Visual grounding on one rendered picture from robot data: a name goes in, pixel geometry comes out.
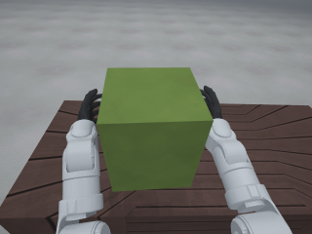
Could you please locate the left robot hand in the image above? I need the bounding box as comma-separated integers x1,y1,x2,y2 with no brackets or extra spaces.
77,89,102,124

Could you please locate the right robot hand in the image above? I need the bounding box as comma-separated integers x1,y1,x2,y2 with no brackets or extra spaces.
200,85,222,119

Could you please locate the pedestal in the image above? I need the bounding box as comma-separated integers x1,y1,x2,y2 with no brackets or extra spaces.
0,100,312,234

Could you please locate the robot right upper arm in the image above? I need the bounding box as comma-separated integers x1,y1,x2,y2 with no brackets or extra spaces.
230,211,292,234

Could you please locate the right robot forearm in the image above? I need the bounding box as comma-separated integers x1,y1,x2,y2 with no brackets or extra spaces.
205,118,293,234

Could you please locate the left robot forearm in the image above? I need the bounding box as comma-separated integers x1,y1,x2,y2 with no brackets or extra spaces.
56,119,103,234

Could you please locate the carton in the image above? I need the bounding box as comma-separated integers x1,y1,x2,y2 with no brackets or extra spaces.
97,67,214,192

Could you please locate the robot left upper arm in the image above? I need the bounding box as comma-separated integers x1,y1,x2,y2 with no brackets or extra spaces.
59,220,111,234

